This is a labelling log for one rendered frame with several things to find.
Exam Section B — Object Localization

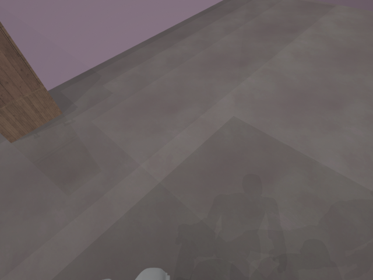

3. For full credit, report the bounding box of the cupboard door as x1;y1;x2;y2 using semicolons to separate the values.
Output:
0;28;40;106

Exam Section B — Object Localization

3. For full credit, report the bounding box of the robot left thigh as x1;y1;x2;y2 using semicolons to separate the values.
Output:
135;268;170;280

